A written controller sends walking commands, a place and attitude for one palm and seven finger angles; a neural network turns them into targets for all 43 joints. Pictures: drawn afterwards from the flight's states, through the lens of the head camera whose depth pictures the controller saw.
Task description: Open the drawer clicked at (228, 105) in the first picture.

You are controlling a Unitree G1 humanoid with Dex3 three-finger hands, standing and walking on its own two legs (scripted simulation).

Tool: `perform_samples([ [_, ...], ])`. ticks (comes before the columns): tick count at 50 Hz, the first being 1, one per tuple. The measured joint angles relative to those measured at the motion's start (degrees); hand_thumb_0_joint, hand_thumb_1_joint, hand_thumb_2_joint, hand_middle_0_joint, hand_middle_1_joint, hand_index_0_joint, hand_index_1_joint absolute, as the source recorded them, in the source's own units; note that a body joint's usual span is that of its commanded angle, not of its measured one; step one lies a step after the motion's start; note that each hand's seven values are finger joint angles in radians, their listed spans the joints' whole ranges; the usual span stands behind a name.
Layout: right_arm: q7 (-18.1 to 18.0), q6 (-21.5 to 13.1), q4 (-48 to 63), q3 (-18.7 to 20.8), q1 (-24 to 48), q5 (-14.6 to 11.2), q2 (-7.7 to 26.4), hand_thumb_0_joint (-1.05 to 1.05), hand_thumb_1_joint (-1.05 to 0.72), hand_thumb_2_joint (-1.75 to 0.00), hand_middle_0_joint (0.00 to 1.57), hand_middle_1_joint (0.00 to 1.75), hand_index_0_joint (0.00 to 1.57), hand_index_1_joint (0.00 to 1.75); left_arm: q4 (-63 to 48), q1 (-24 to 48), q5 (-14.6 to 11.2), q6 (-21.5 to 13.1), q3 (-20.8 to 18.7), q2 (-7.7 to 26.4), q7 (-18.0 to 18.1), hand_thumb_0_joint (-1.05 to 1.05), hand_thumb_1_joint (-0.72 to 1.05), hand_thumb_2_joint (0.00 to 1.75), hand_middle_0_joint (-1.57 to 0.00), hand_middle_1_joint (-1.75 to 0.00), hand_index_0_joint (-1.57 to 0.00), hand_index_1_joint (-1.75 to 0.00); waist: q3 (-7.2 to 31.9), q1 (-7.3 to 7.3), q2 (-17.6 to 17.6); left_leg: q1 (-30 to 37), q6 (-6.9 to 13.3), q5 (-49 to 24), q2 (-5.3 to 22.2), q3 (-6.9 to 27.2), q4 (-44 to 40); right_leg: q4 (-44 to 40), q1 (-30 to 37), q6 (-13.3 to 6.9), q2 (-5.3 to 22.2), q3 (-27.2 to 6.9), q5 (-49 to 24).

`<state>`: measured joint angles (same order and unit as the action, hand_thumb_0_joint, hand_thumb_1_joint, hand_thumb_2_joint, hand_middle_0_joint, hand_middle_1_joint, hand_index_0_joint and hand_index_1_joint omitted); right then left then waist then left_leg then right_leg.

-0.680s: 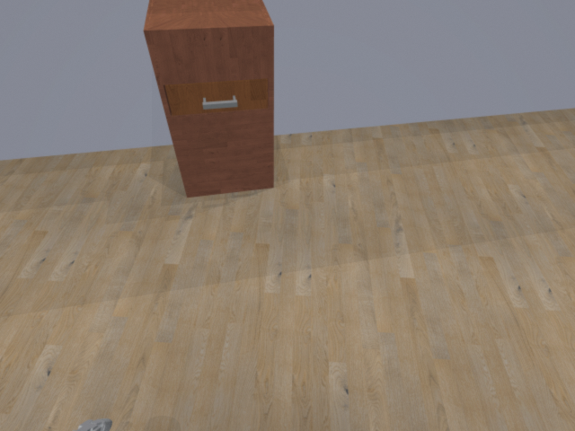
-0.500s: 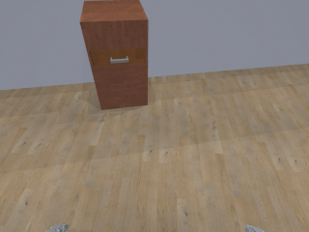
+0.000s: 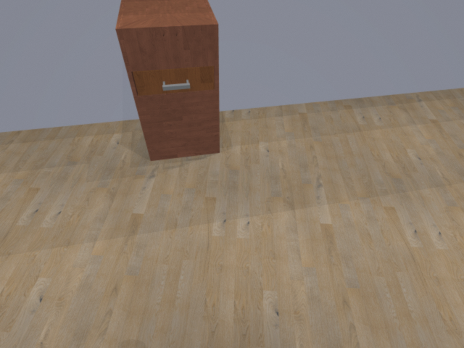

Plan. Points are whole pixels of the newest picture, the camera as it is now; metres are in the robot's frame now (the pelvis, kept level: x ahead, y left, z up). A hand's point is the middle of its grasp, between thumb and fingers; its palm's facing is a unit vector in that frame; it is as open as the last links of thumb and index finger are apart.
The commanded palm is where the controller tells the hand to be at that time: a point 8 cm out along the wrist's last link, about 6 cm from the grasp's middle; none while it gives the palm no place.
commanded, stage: stand and wait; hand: left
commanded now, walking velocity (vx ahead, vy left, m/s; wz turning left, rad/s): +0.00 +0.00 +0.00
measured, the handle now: (176, 84) +1.29 +0.34 -0.25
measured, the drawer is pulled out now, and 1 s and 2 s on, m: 0.00 0.00 0.00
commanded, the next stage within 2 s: look at it before walking up in 0.30 s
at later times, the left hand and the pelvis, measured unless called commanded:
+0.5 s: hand out of the picture +0.07 +0.24 -0.16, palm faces -0.04 -0.94 -0.33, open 7.3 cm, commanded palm none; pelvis -0.01 -0.01 +0.00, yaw +0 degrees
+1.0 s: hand out of the picture +0.08 +0.24 -0.15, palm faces -0.03 -0.94 -0.34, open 7.3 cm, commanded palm none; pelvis +0.00 -0.01 +0.00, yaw +0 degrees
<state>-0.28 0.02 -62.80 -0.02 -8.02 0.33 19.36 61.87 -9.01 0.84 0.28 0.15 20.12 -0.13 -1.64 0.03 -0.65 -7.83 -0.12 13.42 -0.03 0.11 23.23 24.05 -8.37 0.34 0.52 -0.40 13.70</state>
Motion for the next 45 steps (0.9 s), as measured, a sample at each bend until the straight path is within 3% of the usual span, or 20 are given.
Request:
perform_samples([
  [45,0.04,-0.32,-0.66,-0.28,1.49,-0.12,-0.21,0.01,-0.91,-0.90,0.20,0.30,0.21,0.29,0.55,1.04,0.08,-0.70,0.13,-0.39,-0.07,0.00,0.91,0.90,-0.21,-0.30,-0.21,-0.30,0.31,-0.07,0.17,0.93,-0.87,-1.11,0.91,0.08,-2.29,-2.05,0.73,-0.79,-0.89,0.09,-1.07],
])
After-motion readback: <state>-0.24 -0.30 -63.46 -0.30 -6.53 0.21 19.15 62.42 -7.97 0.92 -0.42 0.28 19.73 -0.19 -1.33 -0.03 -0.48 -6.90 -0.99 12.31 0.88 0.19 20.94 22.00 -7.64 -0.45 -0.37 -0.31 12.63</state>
